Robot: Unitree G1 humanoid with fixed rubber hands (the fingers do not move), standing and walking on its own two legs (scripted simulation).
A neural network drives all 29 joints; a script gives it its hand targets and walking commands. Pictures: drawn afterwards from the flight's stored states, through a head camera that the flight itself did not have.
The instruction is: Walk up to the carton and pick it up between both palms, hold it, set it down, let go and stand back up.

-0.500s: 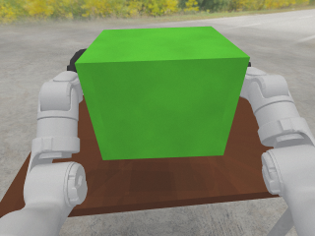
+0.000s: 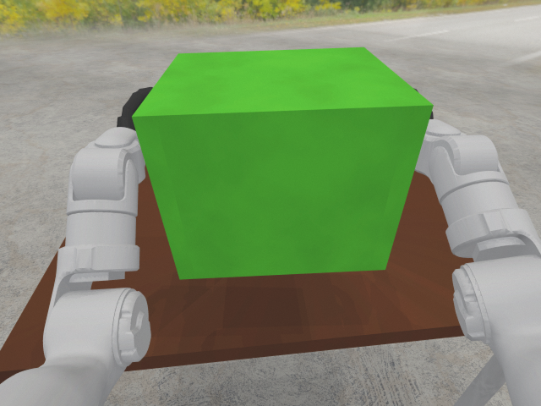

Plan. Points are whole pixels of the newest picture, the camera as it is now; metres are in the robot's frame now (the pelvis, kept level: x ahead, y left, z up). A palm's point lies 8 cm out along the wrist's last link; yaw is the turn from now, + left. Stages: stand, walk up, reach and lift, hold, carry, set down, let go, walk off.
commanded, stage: hold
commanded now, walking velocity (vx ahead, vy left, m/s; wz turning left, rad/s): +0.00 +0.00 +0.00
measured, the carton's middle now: (277, 156) +0.40 -0.01 +0.25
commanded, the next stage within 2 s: set down in 1.14 s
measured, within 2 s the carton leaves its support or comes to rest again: neither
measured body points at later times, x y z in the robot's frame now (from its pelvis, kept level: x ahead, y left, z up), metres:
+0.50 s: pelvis +0.00 -0.01 +0.00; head -0.09 +0.01 +0.44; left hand +0.37 +0.19 +0.30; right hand +0.39 -0.19 +0.31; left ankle +0.06 +0.13 -0.75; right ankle -0.03 -0.12 -0.75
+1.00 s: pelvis +0.00 +0.00 +0.00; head -0.08 +0.01 +0.44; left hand +0.37 +0.19 +0.29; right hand +0.39 -0.19 +0.30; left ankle +0.06 +0.13 -0.75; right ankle -0.03 -0.12 -0.75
